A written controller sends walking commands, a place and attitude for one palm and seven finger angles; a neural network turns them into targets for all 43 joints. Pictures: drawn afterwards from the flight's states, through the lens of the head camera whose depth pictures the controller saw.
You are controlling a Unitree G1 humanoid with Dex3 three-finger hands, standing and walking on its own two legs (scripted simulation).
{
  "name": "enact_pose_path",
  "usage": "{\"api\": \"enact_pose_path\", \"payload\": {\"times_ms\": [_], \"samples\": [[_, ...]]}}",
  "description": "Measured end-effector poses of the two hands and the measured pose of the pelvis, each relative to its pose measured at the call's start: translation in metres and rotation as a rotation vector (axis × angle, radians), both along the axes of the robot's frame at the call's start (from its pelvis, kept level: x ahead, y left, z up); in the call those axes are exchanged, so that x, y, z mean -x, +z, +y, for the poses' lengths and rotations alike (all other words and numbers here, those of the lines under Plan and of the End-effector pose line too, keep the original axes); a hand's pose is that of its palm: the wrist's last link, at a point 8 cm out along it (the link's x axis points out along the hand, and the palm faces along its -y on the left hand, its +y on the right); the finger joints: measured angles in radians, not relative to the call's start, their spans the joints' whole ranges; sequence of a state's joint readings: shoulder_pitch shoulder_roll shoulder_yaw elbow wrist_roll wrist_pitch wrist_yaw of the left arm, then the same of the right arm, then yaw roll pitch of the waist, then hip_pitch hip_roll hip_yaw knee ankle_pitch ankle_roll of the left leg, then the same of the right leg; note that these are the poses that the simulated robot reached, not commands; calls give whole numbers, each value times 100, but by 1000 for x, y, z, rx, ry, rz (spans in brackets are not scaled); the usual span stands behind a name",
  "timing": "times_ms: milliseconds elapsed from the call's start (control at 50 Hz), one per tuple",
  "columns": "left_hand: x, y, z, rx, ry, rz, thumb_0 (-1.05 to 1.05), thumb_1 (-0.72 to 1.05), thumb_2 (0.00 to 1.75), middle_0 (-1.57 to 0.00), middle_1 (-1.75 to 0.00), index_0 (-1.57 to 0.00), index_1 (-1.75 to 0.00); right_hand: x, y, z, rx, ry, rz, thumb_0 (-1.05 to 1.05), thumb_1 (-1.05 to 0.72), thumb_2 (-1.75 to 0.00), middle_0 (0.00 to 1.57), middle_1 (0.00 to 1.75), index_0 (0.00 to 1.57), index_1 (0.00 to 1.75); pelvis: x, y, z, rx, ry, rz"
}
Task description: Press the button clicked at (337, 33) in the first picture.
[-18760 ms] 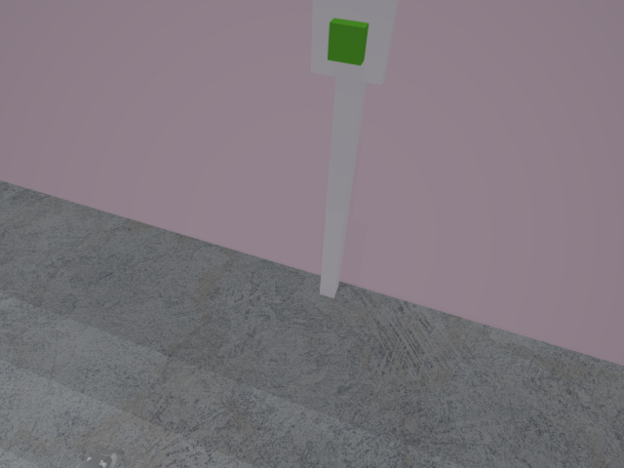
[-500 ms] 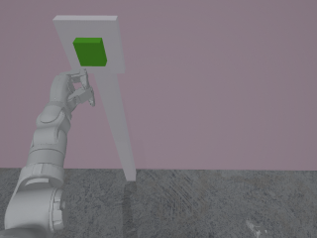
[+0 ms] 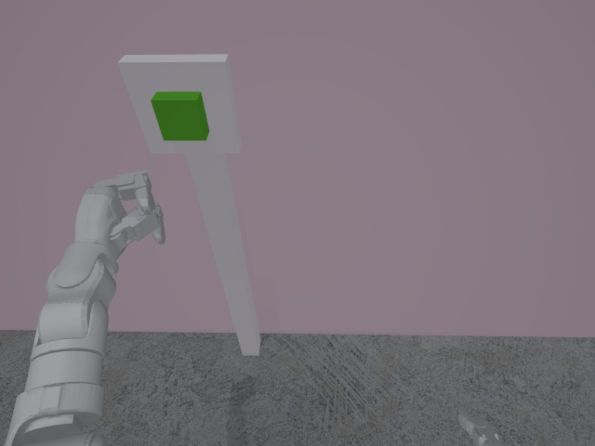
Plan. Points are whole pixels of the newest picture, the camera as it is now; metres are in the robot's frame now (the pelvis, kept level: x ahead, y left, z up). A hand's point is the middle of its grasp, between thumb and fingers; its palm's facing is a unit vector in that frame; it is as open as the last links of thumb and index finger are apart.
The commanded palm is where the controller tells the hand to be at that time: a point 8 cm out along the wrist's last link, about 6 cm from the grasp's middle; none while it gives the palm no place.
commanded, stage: draw the hand back to the body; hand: left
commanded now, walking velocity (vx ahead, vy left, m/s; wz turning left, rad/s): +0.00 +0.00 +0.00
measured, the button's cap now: (182, 115) +0.55 +0.22 +0.19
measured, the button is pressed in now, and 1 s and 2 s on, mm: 0 0 0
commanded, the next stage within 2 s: step back with the hand held close in 1.12 s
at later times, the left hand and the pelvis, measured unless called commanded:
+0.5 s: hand (92, 286) +0.24 +0.23 +0.17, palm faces +0.36 -0.89 -0.26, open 3.1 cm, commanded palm +0.19 +0.27 +0.17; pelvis -0.01 +0.00 +0.01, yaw +1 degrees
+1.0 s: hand (43, 353) +0.17 +0.25 +0.16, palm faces +0.42 -0.82 -0.38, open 3.1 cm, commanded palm +0.12 +0.29 +0.18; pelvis +0.00 +0.00 +0.01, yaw +1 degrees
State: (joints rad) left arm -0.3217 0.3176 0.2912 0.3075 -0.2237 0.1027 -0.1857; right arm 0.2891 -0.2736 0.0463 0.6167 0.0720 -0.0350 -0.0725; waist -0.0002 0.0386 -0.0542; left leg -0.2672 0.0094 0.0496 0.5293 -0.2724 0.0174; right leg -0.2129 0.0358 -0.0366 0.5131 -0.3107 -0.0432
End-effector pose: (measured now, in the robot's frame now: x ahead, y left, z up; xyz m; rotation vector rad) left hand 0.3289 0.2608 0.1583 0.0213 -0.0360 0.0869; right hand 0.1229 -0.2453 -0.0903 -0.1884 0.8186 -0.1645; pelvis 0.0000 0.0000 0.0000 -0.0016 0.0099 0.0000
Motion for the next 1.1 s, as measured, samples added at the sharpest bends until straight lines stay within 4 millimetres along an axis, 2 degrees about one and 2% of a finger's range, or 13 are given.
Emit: {"api": "enact_pose_path", "payload": {"times_ms": [100, 160, 260, 340, 420, 520, 660, 880, 960, 1100], "samples": [[28, 13, 1, -9, -15, -39, 2, 90, 90, -130, -150, -130, -150, -28, 12, 7, 2, 46, -100, 1, -91, -90, 20, 30, 20, 29, 6, 1, 0, 0, 13, -21], [45, 14, 1, -1, -25, -29, 2, 90, 90, -130, -150, -130, -150, -45, 22, 14, -9, 72, -166, 1, -91, -90, 20, 30, 20, 29, 8, 1, -1, -1, 18, -32], [76, 8, 5, -157, 118, -57, 2, 90, 90, -130, -150, -130, -150, -61, 36, 26, -13, 125, -231, 1, -91, -90, 20, 30, 20, 29, 15, 4, -2, 1, 17, -56], [101, 3, 7, -209, 198, -76, 2, 90, 90, -130, -150, -131, -150, -61, 35, 33, -7, 162, -205, 1, -91, -90, 20, 30, 20, 29, 17, 7, -3, 1, 18, -70], [120, 12, 8, -254, 245, -127, 2, 90, 90, -131, -150, -131, -150, -56, 27, 38, -6, 181, -159, 1, -90, -90, 20, 30, 20, 29, 15, 9, -2, 1, 20, -85], [134, 25, 10, -303, 264, -171, 2, 90, 90, -131, -150, -131, -150, -47, 18, 40, -22, 168, -111, 1, -90, -90, 20, 30, 20, 29, 11, 10, 0, 1, 17, -100], [153, 15, 11, -339, 259, -115, 2, 90, 90, -131, -150, -131, -150, -39, 14, 34, -25, 131, -78, 1, -90, -90, 20, 30, 20, 30, 5, 11, 1, 2, 4, -101], [196, 25, 21, -425, 309, -104, 2, 89, 90, -131, -150, -131, -150, -55, 23, 27, 7, 127, -127, 1, -91, -90, 20, 30, 20, 29, -2, 10, 4, 6, 6, -98], [202, 21, 24, -422, 333, -90, 2, 89, 90, -131, -150, -131, -150, -63, 27, 31, 12, 147, -150, 1, -91, -90, 20, 30, 20, 29, -1, 10, 5, 6, 14, -99], [197, 19, 23, -395, 342, -104, 2, 89, 90, -131, -150, -131, -150, -69, 30, 41, 7, 168, -169, 1, -91, -90, 20, 30, 20, 29, 0, 10, 5, 6, 16, -101]]}}
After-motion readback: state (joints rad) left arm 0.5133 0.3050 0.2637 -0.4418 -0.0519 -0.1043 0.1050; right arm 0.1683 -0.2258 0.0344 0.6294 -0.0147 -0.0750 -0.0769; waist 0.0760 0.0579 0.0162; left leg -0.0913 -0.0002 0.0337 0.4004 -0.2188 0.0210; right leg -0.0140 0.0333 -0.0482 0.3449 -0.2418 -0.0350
